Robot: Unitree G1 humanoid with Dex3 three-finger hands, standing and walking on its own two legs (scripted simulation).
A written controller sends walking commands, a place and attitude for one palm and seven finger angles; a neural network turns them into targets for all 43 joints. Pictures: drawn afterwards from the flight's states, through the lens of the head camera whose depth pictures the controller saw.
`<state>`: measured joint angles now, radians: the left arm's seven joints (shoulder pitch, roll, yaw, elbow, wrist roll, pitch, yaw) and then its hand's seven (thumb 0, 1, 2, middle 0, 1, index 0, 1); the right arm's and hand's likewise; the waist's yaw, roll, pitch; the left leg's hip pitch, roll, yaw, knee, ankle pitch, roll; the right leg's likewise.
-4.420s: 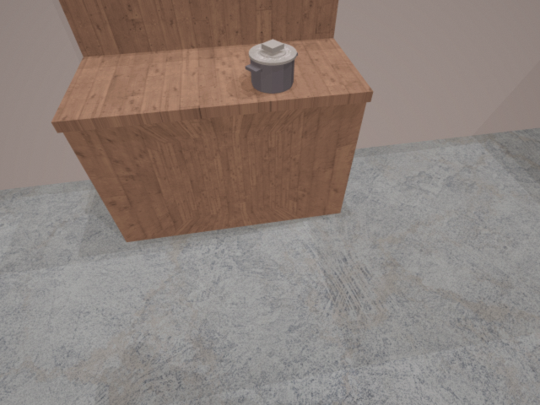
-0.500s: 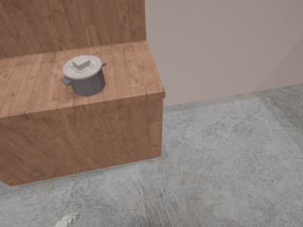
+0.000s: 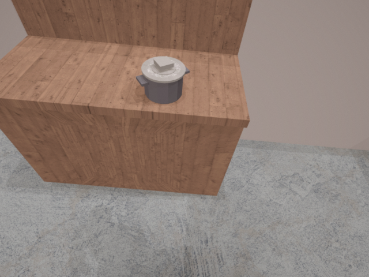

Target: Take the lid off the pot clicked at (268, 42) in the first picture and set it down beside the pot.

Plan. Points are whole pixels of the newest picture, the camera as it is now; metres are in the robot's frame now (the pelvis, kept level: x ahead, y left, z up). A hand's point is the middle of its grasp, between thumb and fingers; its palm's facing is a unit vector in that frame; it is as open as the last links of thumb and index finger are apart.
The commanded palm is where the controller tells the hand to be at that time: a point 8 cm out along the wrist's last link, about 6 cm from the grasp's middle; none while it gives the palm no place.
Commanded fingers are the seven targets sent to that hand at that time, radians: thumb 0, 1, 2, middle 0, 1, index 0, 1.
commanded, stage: take the last steps up to it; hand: left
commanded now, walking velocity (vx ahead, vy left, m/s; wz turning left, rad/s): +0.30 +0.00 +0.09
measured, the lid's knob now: (163, 63) +0.76 +0.15 +0.04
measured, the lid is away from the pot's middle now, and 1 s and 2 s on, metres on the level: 0.00 0.00 0.00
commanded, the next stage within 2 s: come to a stop and stand still in 0.74 s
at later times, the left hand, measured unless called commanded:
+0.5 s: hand out of the picture +0.07 +0.12 -0.15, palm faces +0.14 -0.97 -0.19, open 7.4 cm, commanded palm none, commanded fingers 0.00 0.90 0.90 -0.20 -0.30 -0.20 -0.30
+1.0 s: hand (113, 236) +0.24 +0.21 -0.18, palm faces +0.13 -0.97 -0.20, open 7.4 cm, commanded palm none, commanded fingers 0.00 0.90 0.90 -0.20 -0.30 -0.20 -0.30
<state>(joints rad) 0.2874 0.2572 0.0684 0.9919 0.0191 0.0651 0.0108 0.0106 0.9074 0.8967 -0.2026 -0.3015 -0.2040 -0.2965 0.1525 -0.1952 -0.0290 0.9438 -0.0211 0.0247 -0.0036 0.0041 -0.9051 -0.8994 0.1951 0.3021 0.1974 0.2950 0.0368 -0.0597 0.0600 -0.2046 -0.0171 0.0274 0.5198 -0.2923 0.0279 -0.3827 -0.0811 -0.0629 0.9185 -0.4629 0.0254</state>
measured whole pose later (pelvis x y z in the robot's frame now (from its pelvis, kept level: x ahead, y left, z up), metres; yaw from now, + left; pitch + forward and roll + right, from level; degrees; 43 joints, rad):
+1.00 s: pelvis +0.25 +0.03 +0.00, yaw +2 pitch -1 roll +1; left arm 0.30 0.17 0.05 1.07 0.01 0.00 0.04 0.01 0.91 0.90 -0.20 -0.30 -0.20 -0.30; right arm 0.14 -0.13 -0.02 1.01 -0.01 -0.04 -0.05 -0.02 -0.94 -0.90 0.20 0.30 0.20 0.30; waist 0.03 -0.04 0.06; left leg -0.23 -0.03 0.14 0.45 -0.21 0.07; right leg -0.40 -0.06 -0.03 0.96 -0.42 0.01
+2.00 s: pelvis +0.24 +0.03 +0.01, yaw +1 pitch -1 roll +1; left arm 0.32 0.15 0.01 1.15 0.01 0.01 0.02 0.01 0.91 0.90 -0.20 -0.30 -0.20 -0.30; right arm 0.29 -0.14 0.00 1.11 0.00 0.01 -0.03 0.01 -0.92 -0.90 0.20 0.30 0.20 0.30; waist 0.02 0.00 0.00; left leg -0.13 -0.02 0.02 0.41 -0.26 0.01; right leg -0.23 -0.04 0.00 0.44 -0.19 0.02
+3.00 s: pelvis +0.22 +0.03 +0.00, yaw +1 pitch -2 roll +1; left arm 0.30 0.16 -0.01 1.09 0.01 -0.01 0.04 0.01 0.91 0.90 -0.20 -0.30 -0.20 -0.30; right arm 0.26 -0.15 -0.01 1.13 -0.01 0.00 -0.01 0.00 -0.91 -0.90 0.19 0.30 0.20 0.30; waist 0.00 0.01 0.03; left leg -0.16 -0.02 0.02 0.47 -0.27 0.01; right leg -0.26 -0.04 0.00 0.50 -0.20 0.02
